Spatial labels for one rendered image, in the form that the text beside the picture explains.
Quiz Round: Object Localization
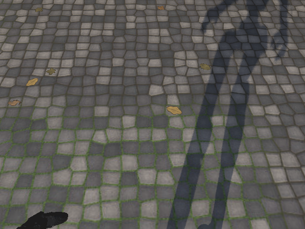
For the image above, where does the robot left hand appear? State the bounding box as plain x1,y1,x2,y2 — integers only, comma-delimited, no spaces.
16,211,69,229

